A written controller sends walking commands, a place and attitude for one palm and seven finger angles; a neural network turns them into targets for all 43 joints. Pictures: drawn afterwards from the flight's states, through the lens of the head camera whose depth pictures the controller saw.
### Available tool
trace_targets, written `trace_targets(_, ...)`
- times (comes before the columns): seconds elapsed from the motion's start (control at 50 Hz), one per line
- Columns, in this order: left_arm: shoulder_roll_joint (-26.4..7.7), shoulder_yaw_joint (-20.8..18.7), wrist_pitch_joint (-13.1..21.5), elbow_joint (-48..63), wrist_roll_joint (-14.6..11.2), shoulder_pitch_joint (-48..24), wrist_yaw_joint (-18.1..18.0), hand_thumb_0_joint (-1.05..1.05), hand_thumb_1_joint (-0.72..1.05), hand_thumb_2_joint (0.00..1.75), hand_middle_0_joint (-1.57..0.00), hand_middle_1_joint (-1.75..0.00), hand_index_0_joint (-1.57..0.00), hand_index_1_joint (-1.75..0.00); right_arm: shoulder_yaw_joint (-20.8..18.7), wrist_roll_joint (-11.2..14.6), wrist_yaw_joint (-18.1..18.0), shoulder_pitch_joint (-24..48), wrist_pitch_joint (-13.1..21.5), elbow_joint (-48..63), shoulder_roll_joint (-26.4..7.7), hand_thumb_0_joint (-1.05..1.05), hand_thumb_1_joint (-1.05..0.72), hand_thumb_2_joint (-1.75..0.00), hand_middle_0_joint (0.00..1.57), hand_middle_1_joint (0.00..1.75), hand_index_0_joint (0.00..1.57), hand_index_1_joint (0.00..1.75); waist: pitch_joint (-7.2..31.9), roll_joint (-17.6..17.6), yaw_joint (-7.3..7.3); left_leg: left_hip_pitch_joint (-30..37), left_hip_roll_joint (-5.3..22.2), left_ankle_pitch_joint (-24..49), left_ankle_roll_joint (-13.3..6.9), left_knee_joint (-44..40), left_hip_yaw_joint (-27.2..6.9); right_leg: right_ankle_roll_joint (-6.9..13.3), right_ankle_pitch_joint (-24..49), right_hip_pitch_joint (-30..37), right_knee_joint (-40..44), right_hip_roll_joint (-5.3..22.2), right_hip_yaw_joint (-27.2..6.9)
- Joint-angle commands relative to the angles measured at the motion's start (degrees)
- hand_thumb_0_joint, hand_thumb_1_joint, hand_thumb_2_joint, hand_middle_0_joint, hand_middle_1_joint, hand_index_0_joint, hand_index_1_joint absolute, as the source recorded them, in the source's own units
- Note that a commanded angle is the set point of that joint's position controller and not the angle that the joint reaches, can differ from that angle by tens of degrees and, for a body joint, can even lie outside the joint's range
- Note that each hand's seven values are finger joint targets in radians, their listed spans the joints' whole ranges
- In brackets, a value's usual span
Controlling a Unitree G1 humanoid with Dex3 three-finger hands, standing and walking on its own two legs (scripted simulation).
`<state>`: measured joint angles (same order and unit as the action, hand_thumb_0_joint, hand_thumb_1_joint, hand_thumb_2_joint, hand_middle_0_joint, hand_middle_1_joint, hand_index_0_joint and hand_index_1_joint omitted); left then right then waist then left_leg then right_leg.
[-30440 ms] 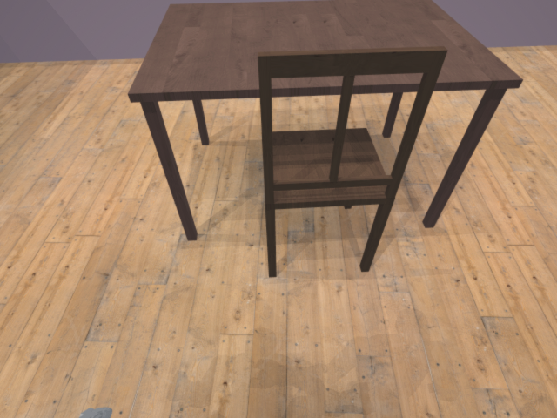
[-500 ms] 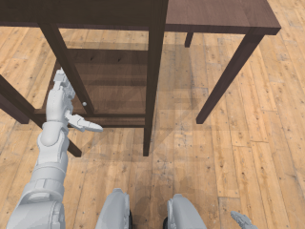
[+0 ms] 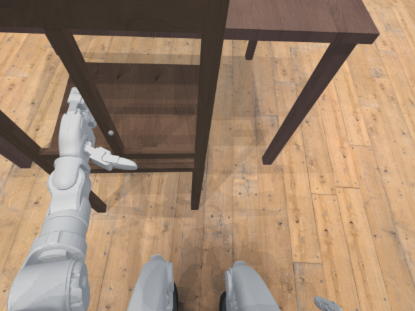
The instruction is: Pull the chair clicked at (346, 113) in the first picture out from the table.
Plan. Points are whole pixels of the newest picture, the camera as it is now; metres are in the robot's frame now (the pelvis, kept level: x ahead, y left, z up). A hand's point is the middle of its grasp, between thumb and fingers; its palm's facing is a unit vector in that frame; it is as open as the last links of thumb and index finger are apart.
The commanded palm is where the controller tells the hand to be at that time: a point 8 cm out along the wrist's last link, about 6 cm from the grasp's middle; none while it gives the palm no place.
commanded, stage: push the fingers through the gap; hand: left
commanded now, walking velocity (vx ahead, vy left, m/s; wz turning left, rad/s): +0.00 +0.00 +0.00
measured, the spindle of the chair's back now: (97, 107) +0.48 +0.20 +0.06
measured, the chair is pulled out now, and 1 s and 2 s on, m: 0.00 0.00 0.04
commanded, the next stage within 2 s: hook a spindle and tug to test in 0.12 s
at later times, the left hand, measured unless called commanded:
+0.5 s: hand (116, 129) +0.45 +0.17 +0.03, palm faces +0.03 -1.00 -0.03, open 16.0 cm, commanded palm +0.42 +0.21 +0.03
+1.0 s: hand (115, 127) +0.45 +0.17 +0.03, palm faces +0.04 -1.00 -0.03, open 7.3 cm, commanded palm +0.42 +0.21 +0.03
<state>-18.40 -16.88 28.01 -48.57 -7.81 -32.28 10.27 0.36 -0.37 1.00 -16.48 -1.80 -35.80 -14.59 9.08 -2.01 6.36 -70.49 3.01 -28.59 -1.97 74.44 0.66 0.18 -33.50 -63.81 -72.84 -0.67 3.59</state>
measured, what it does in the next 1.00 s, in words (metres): stands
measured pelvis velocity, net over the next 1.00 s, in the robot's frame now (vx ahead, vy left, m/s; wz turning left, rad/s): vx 0.01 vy -0.01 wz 0.01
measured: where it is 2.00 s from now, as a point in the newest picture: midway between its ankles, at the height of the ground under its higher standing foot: outside the picture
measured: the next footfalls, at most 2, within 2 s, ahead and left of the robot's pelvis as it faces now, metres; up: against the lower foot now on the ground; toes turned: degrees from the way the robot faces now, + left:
none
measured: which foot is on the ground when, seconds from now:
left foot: down 0.00-1.00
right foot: down 0.00-1.00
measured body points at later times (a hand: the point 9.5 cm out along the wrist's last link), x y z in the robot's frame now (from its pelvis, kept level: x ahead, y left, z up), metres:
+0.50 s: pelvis +0.00 +0.00 +0.00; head +0.13 +0.02 +0.43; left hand +0.44 +0.22 +0.03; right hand +0.08 -0.27 -0.12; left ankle +0.05 +0.10 -0.61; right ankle +0.01 -0.12 -0.61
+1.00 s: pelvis +0.01 -0.01 +0.00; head +0.14 +0.01 +0.43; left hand +0.44 +0.22 +0.03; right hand +0.09 -0.27 -0.12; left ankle +0.05 +0.10 -0.61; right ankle +0.01 -0.12 -0.61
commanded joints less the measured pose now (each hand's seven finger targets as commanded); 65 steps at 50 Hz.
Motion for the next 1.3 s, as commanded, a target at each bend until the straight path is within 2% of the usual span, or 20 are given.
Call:
trace_targets(0.0, -10.3, -1.1, 4.9, 13.0, -0.6, -20.7, -0.8, 0.00, -0.50, 0.30, -0.06, -0.08, -0.06, -0.08, -3.7, -0.1, -0.5, -5.3, 1.9, 4.2, -9.7, 0.00, -0.90, -0.90, 0.20, 0.30, 0.20, 0.30, 26.6, -4.7, 0.37, 29.6, -1.0, 16.8, 0.9, -8.3, -4.9, 1.8, 14.7, 3.2, 10.2, -1.2, -1.1)
trace_targets(0.04, -11.3, -1.8, 4.9, 12.0, -0.5, -20.5, -0.8, 0.00, -0.50, 0.30, -0.06, -0.08, -0.06, -0.08, -3.7, -0.1, -0.6, -5.5, 1.8, 4.1, -10.0, 0.00, -0.90, -0.90, 0.20, 0.30, 0.20, 0.30, 26.2, -3.4, 0.55, 28.7, -1.0, 16.9, 0.8, -8.3, -5.0, 1.9, 15.0, 3.6, 10.0, -1.3, -1.1)
trace_targets(0.12, -9.6, -0.5, 4.4, 10.3, -0.2, -20.5, -0.6, 0.00, -0.50, 0.30, -0.06, -0.08, -0.06, -0.08, -3.5, -0.1, -0.5, -5.1, 1.4, 4.3, -9.8, 0.00, -0.90, -0.90, 0.20, 0.30, 0.20, 0.30, 25.5, -3.4, 0.63, 28.0, -1.2, 15.1, 0.8, -8.3, -4.8, 1.8, 13.8, 3.2, 10.3, -1.2, -1.1)
trace_targets(0.2, -10.6, -1.1, 4.7, 10.2, -0.1, -21.7, -0.6, 0.00, -0.50, 0.30, -0.06, -0.08, -0.06, -0.08, -3.5, -0.2, -0.6, -5.0, 1.4, 4.5, -9.9, 0.00, -0.90, -0.90, 0.20, 0.30, 0.20, 0.30, 25.7, -4.4, 0.34, 28.6, -1.1, 15.8, 1.0, -8.3, -5.2, 2.0, 13.7, 2.4, 9.8, -1.2, -1.0)
trace_targets(0.24, -8.0, 1.2, 4.9, 11.2, -0.2, -23.3, -0.7, 0.00, -0.50, 0.30, -0.10, -0.19, -0.10, -0.19, -3.6, -0.2, -0.4, -5.0, 1.5, 4.6, -9.7, 0.00, -0.90, -0.90, 0.20, 0.30, 0.20, 0.30, 26.8, -5.1, 1.18, 30.3, -0.9, 16.6, 0.9, -8.2, -5.6, 2.0, 14.1, 1.2, 9.5, -1.2, -0.8)
trace_targets(0.32, -10.1, -0.5, 4.5, 8.7, 0.4, -24.2, -1.4, 0.00, -0.50, 0.30, -0.17, -0.41, -0.17, -0.41, -3.5, -0.3, -0.6, -5.2, 1.1, 3.9, -9.9, 0.00, -0.90, -0.90, 0.20, 0.30, 0.20, 0.30, 25.6, -3.1, 1.42, 27.6, -1.1, 15.1, 0.7, -7.6, -5.0, 1.7, 13.7, 2.1, 9.9, -1.2, -1.2)
trace_targets(0.36, -10.7, -1.1, 4.8, 9.4, 0.6, -24.1, -1.5, 0.00, -0.50, 0.30, -0.20, -0.52, -0.20, -0.52, -3.6, -0.4, -0.6, -5.3, 1.1, 4.1, -9.9, 0.00, -0.90, -0.90, 0.20, 0.30, 0.20, 0.30, 27.4, -4.6, 0.83, 28.8, -1.1, 16.6, 0.8, -7.5, -5.0, 1.9, 14.6, 2.1, 9.4, -1.1, -1.2)
trace_targets(0.44, -8.3, 0.8, 4.6, 10.3, 0.6, -22.4, -1.6, 0.00, -0.50, 0.30, -0.27, -0.74, -0.27, -0.74, -3.6, -0.3, -0.2, -5.4, 0.9, 4.7, -9.5, 0.00, -0.90, -0.90, 0.20, 0.30, 0.20, 0.30, 27.9, -4.5, 0.80, 29.6, -1.1, 18.1, 0.9, -7.7, -5.2, 2.0, 15.6, 2.8, 9.4, -1.3, -1.1)
trace_targets(0.5, -10.2, -0.6, 4.4, 10.7, 0.3, -22.5, -1.5, 0.00, -0.50, 0.30, -0.32, -0.90, -0.32, -0.90, -3.7, -0.2, -0.4, -5.2, 0.7, 4.3, -9.6, 0.00, -0.90, -0.90, 0.20, 0.30, 0.20, 0.30, 27.3, -3.3, 0.84, 27.3, -1.3, 16.9, 0.6, -7.3, -4.3, 1.7, 16.2, 4.9, 10.2, -1.2, -1.8)
trace_targets(0.7, -6.5, 2.4, 5.0, 12.0, 0.1, -21.0, -1.2, 0.00, 0.06, 0.54, -0.50, -1.45, -0.50, -1.45, -3.9, -0.2, -0.1, -5.4, 1.1, 4.1, -9.2, 0.00, -0.90, -0.90, 0.20, 0.30, 0.20, 0.30, 28.2, -4.4, 0.74, 29.8, -1.3, 19.4, 0.7, -7.5, -4.3, 1.9, 17.8, 4.6, 10.2, -1.3, -1.5)
trace_targets(0.74, -6.0, 3.0, 4.8, 10.7, 0.1, -21.9, -1.2, 0.00, 0.17, 0.59, -0.50, -1.45, -0.50, -1.45, -3.9, -0.1, -0.1, -5.6, 1.2, 3.7, -9.2, 0.00, -0.90, -0.90, 0.20, 0.30, 0.20, 0.30, 26.6, -2.7, 1.76, 28.2, -1.3, 18.2, 0.4, -7.3, -4.3, 1.7, 17.4, 4.2, 10.4, -1.4, -1.6)
trace_targets(0.78, -8.7, 1.1, 5.1, 11.0, 0.5, -21.8, -1.3, 0.00, 0.28, 0.64, -0.50, -1.45, -0.50, -1.45, -4.0, -0.2, -0.2, -5.7, 1.0, 3.5, -9.5, 0.00, -0.90, -0.90, 0.20, 0.30, 0.20, 0.30, 27.2, -4.0, 0.79, 28.6, -1.3, 18.5, 0.7, -7.4, -4.4, 1.9, 17.5, 4.6, 10.1, -1.3, -1.6)
trace_targets(0.8, -6.6, 2.6, 5.0, 11.0, 0.4, -21.5, -1.2, 0.00, 0.34, 0.66, -0.50, -1.45, -0.50, -1.45, -3.9, -0.2, -0.1, -5.4, 1.0, 3.7, -9.2, 0.00, -0.90, -0.90, 0.20, 0.30, 0.20, 0.30, 27.2, -3.5, 1.32, 28.4, -1.5, 18.2, 0.5, -7.4, -4.0, 1.7, 17.6, 4.9, 10.5, -1.3, -1.7)
trace_targets(0.94, -8.2, 1.1, 4.5, 11.1, 0.0, -20.1, -0.8, 0.00, 0.73, 0.83, -0.50, -1.45, -0.50, -1.45, -4.0, -0.1, -0.2, -5.6, 0.9, 3.8, -9.4, 0.00, -0.90, -0.90, 0.20, 0.30, 0.20, 0.30, 27.5, -3.7, 0.89, 28.7, -1.4, 20.4, 0.5, -7.1, -3.9, 1.8, 19.7, 5.5, 10.1, -1.3, -1.7)
trace_targets(1.0, -6.8, 2.2, 4.4, 11.6, 0.0, -19.9, -0.8, 0.00, 0.90, 0.90, -0.50, -1.45, -0.50, -1.45, -4.0, -0.1, -0.2, -5.4, 0.7, 3.8, -9.2, 0.00, -0.90, -0.90, 0.20, 0.30, 0.20, 0.30, 27.1, -3.8, 0.98, 30.1, -1.1, 21.5, 0.8, -7.5, -4.4, 1.8, 19.8, 4.6, 10.0, -1.3, -1.2)
trace_targets(1.04, -5.5, 3.2, 4.5, 13.9, -0.2, -18.9, -0.9, 0.00, 0.90, 0.90, -0.50, -1.45, -0.50, -1.45, -4.1, -0.1, 0.0, -5.2, 0.9, 4.5, -9.1, 0.00, -0.90, -0.90, 0.20, 0.30, 0.20, 0.30, 29.0, -6.2, 0.54, 32.0, -1.1, 23.1, 0.8, -7.5, -4.3, 2.0, 20.4, 4.2, 9.7, -1.3, -1.3)
trace_targets(1.1, -7.4, 1.4, 3.9, 11.7, -0.2, -17.0, -1.1, 0.00, 0.90, 0.90, -0.50, -1.45, -0.50, -1.45, -4.0, 0.0, 0.0, -5.1, 0.6, 4.2, -9.3, 0.00, -0.90, -0.90, 0.20, 0.30, 0.20, 0.30, 26.5, -2.6, 0.48, 28.8, -1.3, 20.6, 0.7, -7.7, -4.1, 1.7, 19.8, 5.9, 10.3, -1.4, -1.3)
trace_targets(1.18, -8.0, 0.8, 4.2, 13.1, -0.2, -15.6, -1.0, 0.00, 0.90, 0.90, -0.50, -1.45, -0.50, -1.45, -4.0, 0.0, 0.0, -4.8, 0.7, 4.8, -9.3, 0.00, -0.90, -0.90, 0.20, 0.30, 0.20, 0.30, 27.4, -3.2, -0.10, 29.1, -1.3, 21.1, 0.7, -7.7, -3.9, 1.8, 20.4, 6.3, 10.0, -1.3, -1.5)
trace_targets(1.22, -5.7, 2.2, 4.0, 14.1, -0.5, -12.7, -0.8, 0.00, 0.90, 0.90, -0.50, -1.45, -0.50, -1.45, -4.0, 0.1, 0.3, -4.5, 0.7, 5.4, -8.8, 0.00, -0.90, -0.90, 0.20, 0.30, 0.20, 0.30, 27.6, -3.5, -0.48, 29.6, -1.4, 22.1, 0.8, -8.1, -3.6, 1.8, 21.4, 7.4, 10.3, -1.3, -1.4)
trace_targets(1.28, -7.7, 0.2, 3.9, 17.1, -1.2, -8.9, -0.8, 0.00, 0.90, 0.90, -0.50, -1.45, -0.50, -1.45, -4.0, 0.1, 0.4, -4.3, 0.7, 6.2, -9.0, 0.00, -0.90, -0.90, 0.20, 0.30, 0.20, 0.30, 29.3, -3.0, -1.69, 30.1, -1.4, 24.5, 0.9, -8.4, -3.4, 1.8, 23.9, 9.8, 10.0, -1.4, -1.6)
